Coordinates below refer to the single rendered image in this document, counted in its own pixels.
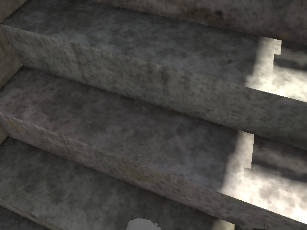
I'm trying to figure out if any robot left thigh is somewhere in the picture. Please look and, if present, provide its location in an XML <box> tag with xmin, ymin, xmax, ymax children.
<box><xmin>127</xmin><ymin>218</ymin><xmax>161</xmax><ymax>230</ymax></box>

